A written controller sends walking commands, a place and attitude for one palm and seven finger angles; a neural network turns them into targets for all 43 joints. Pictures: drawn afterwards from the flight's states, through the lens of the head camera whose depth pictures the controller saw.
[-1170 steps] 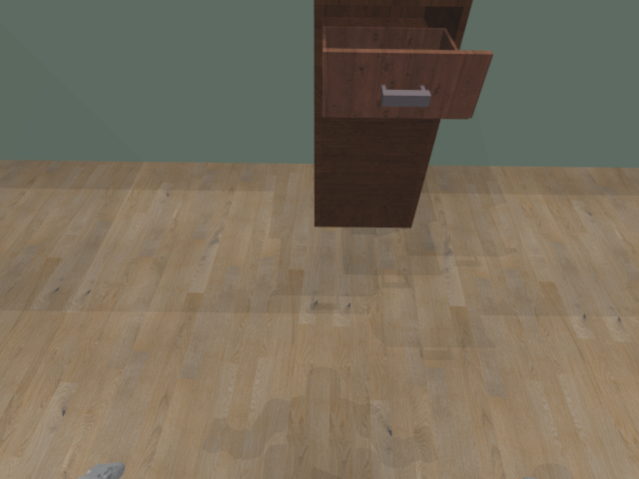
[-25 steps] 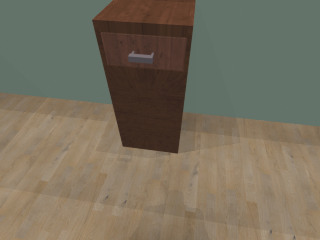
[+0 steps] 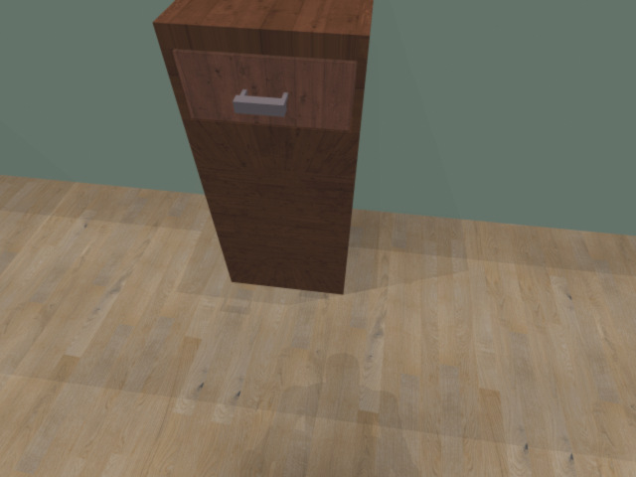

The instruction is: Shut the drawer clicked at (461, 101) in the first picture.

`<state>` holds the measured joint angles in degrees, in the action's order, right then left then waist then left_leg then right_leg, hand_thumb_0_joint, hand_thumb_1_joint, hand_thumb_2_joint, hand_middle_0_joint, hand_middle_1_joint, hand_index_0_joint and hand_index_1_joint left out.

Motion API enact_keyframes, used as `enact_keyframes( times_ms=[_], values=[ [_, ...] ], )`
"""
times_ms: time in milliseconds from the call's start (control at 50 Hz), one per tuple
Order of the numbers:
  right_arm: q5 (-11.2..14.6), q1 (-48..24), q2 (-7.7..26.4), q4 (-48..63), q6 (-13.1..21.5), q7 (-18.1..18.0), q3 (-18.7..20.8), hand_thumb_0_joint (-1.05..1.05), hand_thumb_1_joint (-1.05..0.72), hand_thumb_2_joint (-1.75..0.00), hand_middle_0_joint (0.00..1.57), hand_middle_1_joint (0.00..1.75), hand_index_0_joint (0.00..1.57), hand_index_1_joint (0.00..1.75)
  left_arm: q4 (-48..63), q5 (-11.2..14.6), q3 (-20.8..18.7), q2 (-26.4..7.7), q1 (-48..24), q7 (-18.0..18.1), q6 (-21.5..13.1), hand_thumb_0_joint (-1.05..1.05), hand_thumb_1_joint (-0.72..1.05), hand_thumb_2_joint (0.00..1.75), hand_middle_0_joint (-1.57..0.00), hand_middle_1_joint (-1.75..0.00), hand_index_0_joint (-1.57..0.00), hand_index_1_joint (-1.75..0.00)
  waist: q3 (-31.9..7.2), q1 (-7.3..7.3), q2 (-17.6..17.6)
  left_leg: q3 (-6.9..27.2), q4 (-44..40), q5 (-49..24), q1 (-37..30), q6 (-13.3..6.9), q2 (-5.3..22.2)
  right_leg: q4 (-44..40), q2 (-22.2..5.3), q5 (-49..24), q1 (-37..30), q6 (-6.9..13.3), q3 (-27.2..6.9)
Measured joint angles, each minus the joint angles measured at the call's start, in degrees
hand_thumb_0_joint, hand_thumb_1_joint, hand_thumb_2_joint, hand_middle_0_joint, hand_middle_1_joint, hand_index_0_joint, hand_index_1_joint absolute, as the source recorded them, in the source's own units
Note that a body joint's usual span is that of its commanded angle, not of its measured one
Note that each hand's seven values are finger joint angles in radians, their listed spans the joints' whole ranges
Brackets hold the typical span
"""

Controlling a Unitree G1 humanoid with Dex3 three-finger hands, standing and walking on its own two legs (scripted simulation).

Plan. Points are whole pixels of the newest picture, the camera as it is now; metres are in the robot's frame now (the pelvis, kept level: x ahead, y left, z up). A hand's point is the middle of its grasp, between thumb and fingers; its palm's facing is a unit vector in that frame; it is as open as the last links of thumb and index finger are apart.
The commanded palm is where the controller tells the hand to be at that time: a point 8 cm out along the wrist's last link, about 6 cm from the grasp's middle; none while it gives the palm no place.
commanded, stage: look to check the result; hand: left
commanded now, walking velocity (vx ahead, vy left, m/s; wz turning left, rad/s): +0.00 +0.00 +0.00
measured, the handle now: (262, 100) +0.83 +0.16 +0.03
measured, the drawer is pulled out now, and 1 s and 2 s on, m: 0.00 0.00 0.00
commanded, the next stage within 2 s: stand and wait in 0.32 s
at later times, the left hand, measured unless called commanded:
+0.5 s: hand out of the picture +0.02 +0.17 -0.18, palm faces +0.02 -0.98 -0.20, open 7.4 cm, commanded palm none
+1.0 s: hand out of the picture +0.02 +0.18 -0.17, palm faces +0.01 -0.98 -0.22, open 7.4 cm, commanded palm none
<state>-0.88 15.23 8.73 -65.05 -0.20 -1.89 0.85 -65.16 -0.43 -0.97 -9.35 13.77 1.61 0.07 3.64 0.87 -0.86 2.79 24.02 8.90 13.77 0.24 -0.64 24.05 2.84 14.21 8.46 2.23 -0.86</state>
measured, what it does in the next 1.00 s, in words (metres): stands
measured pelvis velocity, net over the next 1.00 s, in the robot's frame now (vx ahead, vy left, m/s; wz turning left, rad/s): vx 0.02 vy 0.00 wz -0.01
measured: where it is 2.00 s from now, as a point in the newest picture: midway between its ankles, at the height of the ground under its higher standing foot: outside the picture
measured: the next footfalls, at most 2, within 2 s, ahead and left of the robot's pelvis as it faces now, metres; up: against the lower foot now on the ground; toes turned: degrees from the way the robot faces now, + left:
none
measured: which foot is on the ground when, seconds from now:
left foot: down 0.00-1.00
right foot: down 0.00-1.00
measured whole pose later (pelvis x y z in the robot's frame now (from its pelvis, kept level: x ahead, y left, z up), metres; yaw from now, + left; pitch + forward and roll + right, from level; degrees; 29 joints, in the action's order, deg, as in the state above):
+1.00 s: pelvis +0.02 +0.00 +0.00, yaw -1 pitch -2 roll +0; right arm -0.7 14.5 9.2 -65.8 0.0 -2.1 0.8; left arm -65.6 -0.4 -1.0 -9.8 14.4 1.8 -0.1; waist 3.6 0.6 -0.5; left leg 2.1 22.8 9.9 11.3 0.5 -0.1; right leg 22.3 3.2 14.6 6.0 2.6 -1.6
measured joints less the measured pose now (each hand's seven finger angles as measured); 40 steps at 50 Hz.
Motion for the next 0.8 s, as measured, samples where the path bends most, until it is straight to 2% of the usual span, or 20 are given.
enact_keyframes(
  times_ms=[380, 800],
  values=[
    [0.1, -2.2, 0.3, 0.1, 0.1, -0.2, 0.0, 0.00, -0.91, -0.90, 0.20, 0.30, 0.20, 0.30, -0.4, 0.0, 0.2, 0.3, 0.5, 0.2, -0.2, 0.01, 0.91, 0.90, -0.20, -0.30, -0.20, -0.30, -0.3, -0.54, 0.3, -0.3, -0.4, 1.1, -1.8, 0.4, 0.5, -1.2, 0.5, 0.5, -2.0, 0.4, -0.4],
    [0.2, -0.8, 0.1, -0.6, 0.1, -0.2, -0.2, 0.00, -0.91, -0.90, 0.20, 0.30, 0.20, 0.30, -0.4, 0.1, 0.1, -0.1, 0.6, 0.1, -0.2, 0.01, 0.91, 0.90, -0.20, -0.30, -0.20, -0.30, -0.2, -0.30, 0.4, -0.6, -1.1, 1.0, -2.3, 0.3, 0.5, -1.8, 0.4, 0.3, -2.4, 0.3, -0.7]
  ],
)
